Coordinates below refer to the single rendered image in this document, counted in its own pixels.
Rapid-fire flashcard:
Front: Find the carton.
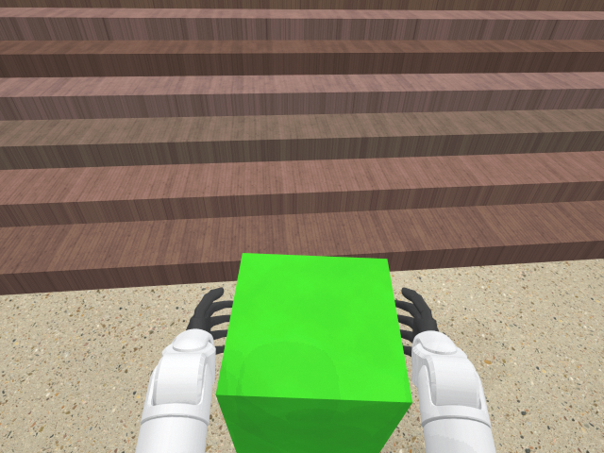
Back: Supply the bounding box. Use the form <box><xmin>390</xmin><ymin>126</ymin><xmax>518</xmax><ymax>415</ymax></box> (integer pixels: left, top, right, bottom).
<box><xmin>216</xmin><ymin>253</ymin><xmax>412</xmax><ymax>453</ymax></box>

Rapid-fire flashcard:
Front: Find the robot right hand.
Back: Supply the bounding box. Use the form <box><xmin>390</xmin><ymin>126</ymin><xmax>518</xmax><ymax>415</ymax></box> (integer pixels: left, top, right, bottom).
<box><xmin>394</xmin><ymin>288</ymin><xmax>439</xmax><ymax>357</ymax></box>

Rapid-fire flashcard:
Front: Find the left robot forearm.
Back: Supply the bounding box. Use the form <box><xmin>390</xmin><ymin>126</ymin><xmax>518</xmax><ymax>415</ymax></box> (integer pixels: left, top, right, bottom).
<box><xmin>135</xmin><ymin>329</ymin><xmax>216</xmax><ymax>453</ymax></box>

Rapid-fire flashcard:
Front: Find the right robot forearm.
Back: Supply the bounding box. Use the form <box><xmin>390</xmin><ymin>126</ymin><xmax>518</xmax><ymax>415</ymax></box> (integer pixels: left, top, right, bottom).
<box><xmin>411</xmin><ymin>330</ymin><xmax>496</xmax><ymax>453</ymax></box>

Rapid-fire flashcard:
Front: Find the robot left hand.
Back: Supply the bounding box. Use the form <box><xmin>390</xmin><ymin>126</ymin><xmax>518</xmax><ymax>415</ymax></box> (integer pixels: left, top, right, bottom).
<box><xmin>186</xmin><ymin>287</ymin><xmax>233</xmax><ymax>355</ymax></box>

